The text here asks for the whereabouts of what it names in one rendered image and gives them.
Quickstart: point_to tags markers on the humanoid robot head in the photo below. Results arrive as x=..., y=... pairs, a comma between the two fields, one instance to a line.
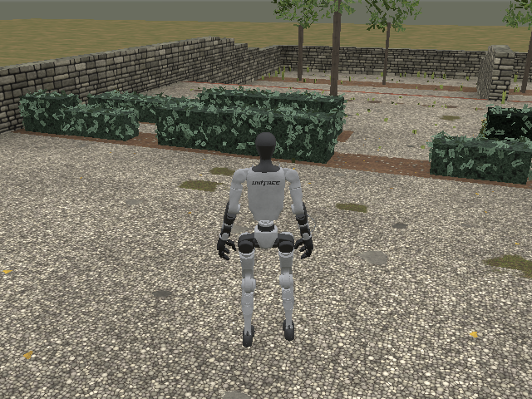
x=265, y=144

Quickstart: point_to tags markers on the right robot hand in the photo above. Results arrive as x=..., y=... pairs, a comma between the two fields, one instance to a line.
x=308, y=244

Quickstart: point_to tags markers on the robot right upper arm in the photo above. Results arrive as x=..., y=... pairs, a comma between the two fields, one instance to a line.
x=295, y=190

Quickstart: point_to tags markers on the robot left upper arm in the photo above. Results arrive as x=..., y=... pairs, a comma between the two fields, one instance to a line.
x=240, y=176

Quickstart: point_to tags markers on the robot left foot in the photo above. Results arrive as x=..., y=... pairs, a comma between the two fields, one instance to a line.
x=247, y=340

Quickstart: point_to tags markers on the left robot forearm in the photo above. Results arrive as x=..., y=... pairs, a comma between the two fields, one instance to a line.
x=227, y=224

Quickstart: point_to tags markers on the left robot hand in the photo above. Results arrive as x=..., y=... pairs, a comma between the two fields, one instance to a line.
x=221, y=247

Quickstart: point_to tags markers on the right robot forearm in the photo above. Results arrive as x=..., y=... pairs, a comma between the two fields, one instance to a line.
x=303, y=224

